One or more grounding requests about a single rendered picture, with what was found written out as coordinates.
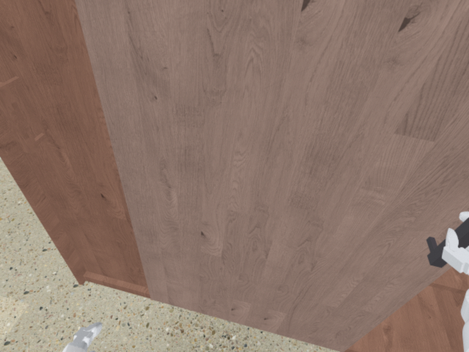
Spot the wardrobe door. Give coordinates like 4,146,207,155
0,0,147,287
75,0,469,352

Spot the robot left hand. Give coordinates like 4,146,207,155
62,322,103,352

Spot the robot right hand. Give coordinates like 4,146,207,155
442,212,469,275

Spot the handle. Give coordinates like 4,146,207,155
426,217,469,268
0,82,39,154

